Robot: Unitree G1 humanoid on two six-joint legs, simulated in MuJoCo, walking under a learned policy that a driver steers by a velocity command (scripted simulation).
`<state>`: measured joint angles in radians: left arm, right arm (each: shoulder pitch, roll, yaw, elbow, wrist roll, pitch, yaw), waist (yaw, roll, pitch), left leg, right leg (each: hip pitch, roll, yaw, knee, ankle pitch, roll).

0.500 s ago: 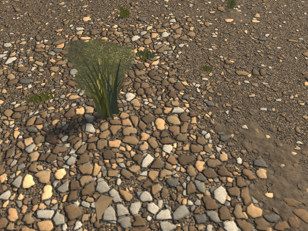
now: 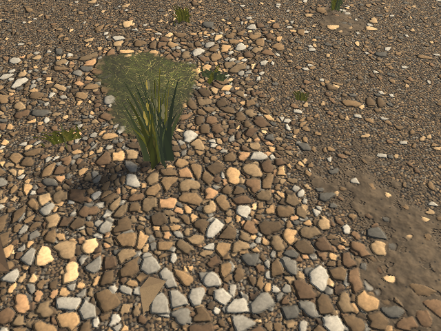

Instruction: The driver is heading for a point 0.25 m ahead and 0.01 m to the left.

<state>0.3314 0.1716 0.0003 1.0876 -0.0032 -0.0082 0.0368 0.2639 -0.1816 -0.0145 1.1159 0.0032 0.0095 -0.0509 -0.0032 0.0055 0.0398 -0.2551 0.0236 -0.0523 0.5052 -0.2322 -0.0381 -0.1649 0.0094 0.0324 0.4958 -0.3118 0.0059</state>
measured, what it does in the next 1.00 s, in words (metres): stands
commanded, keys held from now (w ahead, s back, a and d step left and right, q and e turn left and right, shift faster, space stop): no key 0.26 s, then w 0.08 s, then no key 0.66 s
